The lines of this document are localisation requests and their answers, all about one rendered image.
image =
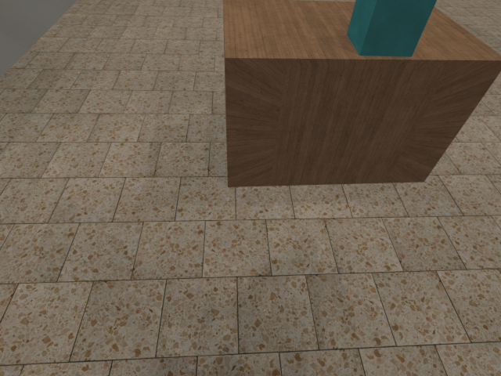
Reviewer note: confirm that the pedestal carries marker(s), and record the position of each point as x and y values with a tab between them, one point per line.
302	107

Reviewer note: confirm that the carton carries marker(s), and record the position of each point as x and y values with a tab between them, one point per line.
388	27

